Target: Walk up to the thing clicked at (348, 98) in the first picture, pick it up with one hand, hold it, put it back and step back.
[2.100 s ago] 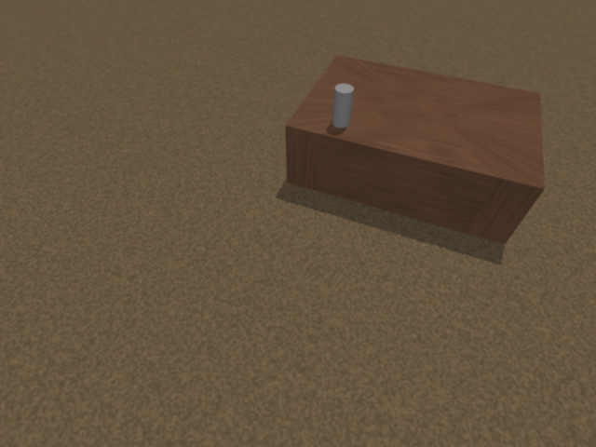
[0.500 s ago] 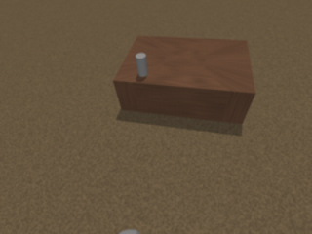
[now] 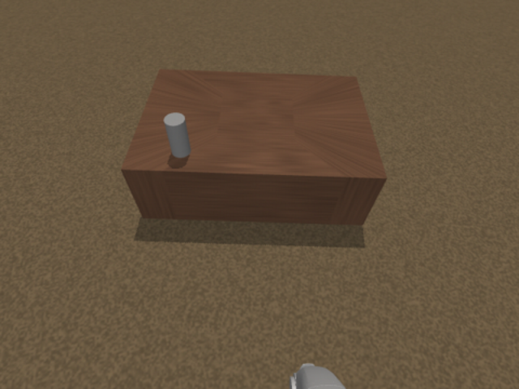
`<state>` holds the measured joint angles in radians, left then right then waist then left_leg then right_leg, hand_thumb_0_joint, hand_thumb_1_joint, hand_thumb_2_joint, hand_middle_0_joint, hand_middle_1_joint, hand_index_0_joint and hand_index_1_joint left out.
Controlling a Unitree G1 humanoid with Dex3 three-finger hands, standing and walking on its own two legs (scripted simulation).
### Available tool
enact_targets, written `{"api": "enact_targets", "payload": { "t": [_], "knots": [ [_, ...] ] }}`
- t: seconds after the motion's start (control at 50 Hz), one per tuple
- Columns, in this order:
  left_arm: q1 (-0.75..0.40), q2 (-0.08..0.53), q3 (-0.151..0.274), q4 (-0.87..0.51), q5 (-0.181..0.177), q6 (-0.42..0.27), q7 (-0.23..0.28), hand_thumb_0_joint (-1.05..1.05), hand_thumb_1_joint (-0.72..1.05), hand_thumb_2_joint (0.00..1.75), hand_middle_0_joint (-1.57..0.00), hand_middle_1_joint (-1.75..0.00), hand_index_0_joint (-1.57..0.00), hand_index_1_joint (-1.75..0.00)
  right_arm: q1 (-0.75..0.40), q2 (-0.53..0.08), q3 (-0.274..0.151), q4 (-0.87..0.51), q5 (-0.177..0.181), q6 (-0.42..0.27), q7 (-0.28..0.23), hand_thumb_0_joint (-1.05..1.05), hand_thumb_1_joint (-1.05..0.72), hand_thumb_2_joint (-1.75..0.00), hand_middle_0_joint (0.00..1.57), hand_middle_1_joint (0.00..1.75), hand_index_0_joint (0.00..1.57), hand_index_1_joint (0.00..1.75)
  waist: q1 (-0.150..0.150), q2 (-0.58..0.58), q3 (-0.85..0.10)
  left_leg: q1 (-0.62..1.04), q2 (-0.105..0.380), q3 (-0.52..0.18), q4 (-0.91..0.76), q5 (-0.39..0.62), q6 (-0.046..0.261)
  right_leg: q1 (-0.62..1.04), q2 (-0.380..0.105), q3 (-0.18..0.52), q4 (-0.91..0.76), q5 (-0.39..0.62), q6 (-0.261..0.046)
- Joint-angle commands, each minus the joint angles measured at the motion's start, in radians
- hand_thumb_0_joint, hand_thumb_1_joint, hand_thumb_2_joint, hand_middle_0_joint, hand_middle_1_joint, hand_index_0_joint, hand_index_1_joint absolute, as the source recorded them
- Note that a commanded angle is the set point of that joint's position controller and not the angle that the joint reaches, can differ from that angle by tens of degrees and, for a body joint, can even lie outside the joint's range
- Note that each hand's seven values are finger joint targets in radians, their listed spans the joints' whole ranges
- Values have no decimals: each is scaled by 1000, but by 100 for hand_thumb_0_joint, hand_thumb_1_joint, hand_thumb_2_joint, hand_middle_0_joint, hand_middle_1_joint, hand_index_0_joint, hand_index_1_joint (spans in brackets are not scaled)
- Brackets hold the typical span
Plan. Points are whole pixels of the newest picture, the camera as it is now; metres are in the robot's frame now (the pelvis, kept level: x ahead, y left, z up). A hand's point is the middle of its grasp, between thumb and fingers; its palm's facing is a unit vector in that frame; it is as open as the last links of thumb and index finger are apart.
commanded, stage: walk up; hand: left
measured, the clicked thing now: (178, 136) +1.02 +0.27 -0.36
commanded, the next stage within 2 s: none
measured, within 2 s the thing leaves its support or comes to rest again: neither
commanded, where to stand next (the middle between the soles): +0.59 +0.08 m, yaw -4 degrees
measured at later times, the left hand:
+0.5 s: hand (87, 330) +0.25 +0.30 -0.13, palm faces -0.05 -0.90 -0.42, open 7.4 cm
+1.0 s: hand (106, 219) +0.49 +0.33 -0.14, palm faces -0.09 -0.89 -0.44, open 7.4 cm
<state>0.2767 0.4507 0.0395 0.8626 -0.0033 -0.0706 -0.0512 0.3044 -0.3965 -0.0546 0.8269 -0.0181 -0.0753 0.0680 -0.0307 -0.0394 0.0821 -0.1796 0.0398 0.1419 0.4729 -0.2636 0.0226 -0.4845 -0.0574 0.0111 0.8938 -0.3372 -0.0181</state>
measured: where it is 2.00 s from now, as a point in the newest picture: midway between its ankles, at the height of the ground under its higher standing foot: (223, 298)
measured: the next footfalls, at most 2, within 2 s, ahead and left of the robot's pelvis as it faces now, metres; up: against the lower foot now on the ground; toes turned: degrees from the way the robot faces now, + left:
right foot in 0.14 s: +0.22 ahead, -0.13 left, +0.00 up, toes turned -5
left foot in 0.56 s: +0.38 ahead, +0.17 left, +0.00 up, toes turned +3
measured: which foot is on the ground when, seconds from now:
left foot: down 0.00-0.16, up 0.18-0.54, down 0.56-0.96, up 0.98-1.00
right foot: up 0.00-0.12, down 0.14-0.58, up 0.60-0.92, down 0.94-1.00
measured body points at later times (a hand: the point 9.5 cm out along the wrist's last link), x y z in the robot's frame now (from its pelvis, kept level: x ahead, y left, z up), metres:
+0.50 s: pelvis +0.21 +0.02 -0.01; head +0.23 +0.00 +0.44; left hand +0.25 +0.35 -0.10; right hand +0.30 -0.31 -0.12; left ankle +0.32 +0.17 -0.71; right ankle +0.18 -0.13 -0.74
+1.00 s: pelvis +0.39 +0.05 -0.02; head +0.41 +0.03 +0.43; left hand +0.50 +0.37 -0.11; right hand +0.40 -0.27 -0.15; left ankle +0.34 +0.17 -0.71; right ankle +0.47 -0.06 -0.74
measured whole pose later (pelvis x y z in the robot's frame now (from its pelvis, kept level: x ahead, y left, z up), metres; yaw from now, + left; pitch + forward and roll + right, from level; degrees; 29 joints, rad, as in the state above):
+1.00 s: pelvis +0.39 +0.05 -0.02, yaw -3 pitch -3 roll +0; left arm 0.27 0.41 0.05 0.87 0.01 -0.11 -0.02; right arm 0.36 -0.42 -0.05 0.84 -0.01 -0.01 0.06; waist -0.02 0.06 0.09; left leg -0.25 0.03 0.04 0.87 -0.49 0.04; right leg -0.38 -0.02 -0.07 0.65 -0.21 -0.03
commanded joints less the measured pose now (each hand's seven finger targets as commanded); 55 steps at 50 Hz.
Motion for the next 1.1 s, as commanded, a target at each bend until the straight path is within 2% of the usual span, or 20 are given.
{"api": "enact_targets", "payload": {
  "t": [0.0,0.1,0.12,0.14,0.16,0.28,0.44,0.52,0.54,0.56,0.58,0.62,0.68,0.82,0.9,0.92,0.94,0.96,0.98,1.08],
  "knots": [
    [-20,135,56,-78,7,-22,-8,0,90,90,-20,-30,-20,-30,4,-272,-85,-81,3,-24,-18,0,-90,-90,20,30,20,30,-3,191,-35,22,221,-148,-158,233,193,33,-10,-58,-213,119,-3],
    [109,179,90,-21,11,-33,8,0,90,90,-20,-30,-20,-30,-20,-228,-62,-110,11,0,-16,0,-90,-90,20,30,20,30,103,38,-115,-161,155,-86,139,89,111,447,55,-83,-336,184,-39],
    [189,238,114,-8,16,-41,21,0,90,90,-20,-30,-20,-30,13,-180,-44,-115,9,1,-15,0,-90,-90,20,30,20,30,147,-140,-151,-287,77,-25,399,9,80,575,-35,78,-428,-12,-68],
    [244,350,136,-31,11,-49,34,0,90,90,-20,-30,-20,-30,60,-151,-32,-130,15,6,-12,0,-90,-90,20,30,20,30,147,-291,-206,-460,-48,-47,654,-273,24,652,-349,636,-619,-155,-179],
    [194,354,125,-37,-2,-45,34,0,90,90,-20,-30,-20,-30,5,-255,-58,-104,5,20,-26,0,-90,-90,20,30,20,30,141,-158,-152,-492,-5,-170,734,-313,17,547,-395,754,-639,-219,-271],
    [58,231,84,-71,-5,-54,44,0,90,90,-20,-30,-20,-30,71,-219,-59,-23,3,34,-11,0,-90,-90,20,30,20,30,39,-88,-50,-370,56,-182,590,-67,-9,308,-187,217,-586,236,-199],
    [42,272,94,-94,10,-60,42,0,90,90,-20,-30,-20,-30,-86,-200,-79,-74,-8,22,25,0,-90,-90,20,30,20,30,58,-95,-33,-216,73,-118,223,39,-13,186,-199,131,-577,25,-192],
    [6,229,70,-91,19,-44,42,0,90,90,-20,-30,-20,-30,97,-248,-112,-4,-12,10,14,0,-90,-90,20,30,20,30,-69,53,-93,162,1,-73,124,-17,18,-7,-137,60,-289,42,-124],
    [44,159,46,-90,19,-41,42,0,90,90,-20,-30,-20,-30,204,-308,-132,21,-19,4,0,0,-90,-90,20,30,20,30,-115,268,-128,246,101,-259,-21,-228,67,-83,-40,-34,53,95,-79],
    [83,103,32,-97,-3,-38,45,0,90,90,-20,-30,-20,-30,181,-372,-137,-19,-17,-6,-9,0,-90,-90,20,30,20,30,-80,409,-102,280,336,-716,-225,-338,150,-290,113,-46,254,-153,-27],
    [50,209,52,-71,4,-33,63,0,90,90,-20,-30,-20,-30,146,-395,-142,-32,15,-1,-8,0,-90,-90,20,30,20,30,-70,264,-81,166,407,-801,-238,-323,239,-260,51,52,334,-198,-40],
    [75,216,53,-34,-5,-31,56,0,90,90,-20,-30,-20,-30,32,-306,-109,-60,21,-1,-18,0,-90,-90,20,30,20,30,4,131,-13,58,318,-556,-201,-183,227,-209,-6,78,320,-91,-39],
    [116,192,56,8,-5,-28,36,0,90,90,-20,-30,-20,-30,4,-279,-85,-62,16,-11,-25,0,-90,-90,20,30,20,30,31,211,-11,-44,239,-344,-175,49,196,-73,-44,9,127,-32,-13],
    [17,151,62,-39,7,-27,21,0,90,90,-20,-30,-20,-30,24,-275,-79,-89,5,2,-19,0,-90,-90,20,30,20,30,6,205,-30,-19,195,-238,-130,154,204,43,-2,-72,-196,92,-4],
    [146,173,86,2,12,-43,40,0,90,90,-20,-30,-20,-30,-11,-226,-60,-121,13,21,-16,0,-90,-90,20,30,20,30,96,62,-98,-175,138,-166,135,127,130,416,69,-95,-372,171,-21],
    [219,225,107,11,18,-51,51,0,90,90,-20,-30,-20,-30,20,-177,-43,-125,17,20,-17,0,-90,-90,20,30,20,30,138,-93,-139,-279,52,-105,377,64,82,534,-48,98,-475,37,-61],
    [247,318,126,-17,21,-58,60,0,90,90,-20,-30,-20,-30,54,-135,-28,-140,12,22,-17,0,-90,-90,20,30,20,30,126,-241,-156,-482,-57,-87,616,-268,25,623,-341,562,-599,-67,-163],
    [207,336,120,-25,5,-50,61,0,90,90,-20,-30,-20,-30,17,-246,-57,-122,3,38,-29,0,-90,-90,20,30,20,30,124,-103,-125,-517,-27,-189,697,-334,23,538,-429,706,-625,-145,-288],
    [154,310,114,-46,-4,-49,63,0,90,90,-20,-30,-20,-30,5,-267,-65,-107,5,43,-34,0,-90,-90,20,30,20,30,108,-27,-68,-534,13,-240,724,-296,12,476,-415,614,-616,-116,-309],
    [62,241,88,-65,7,-51,62,0,90,90,-20,-30,-20,-30,76,-217,-69,-35,2,50,-8,0,-90,-90,20,30,20,30,37,-123,-20,-380,50,-187,542,-101,-17,258,-205,180,-581,105,-203]
  ]
}}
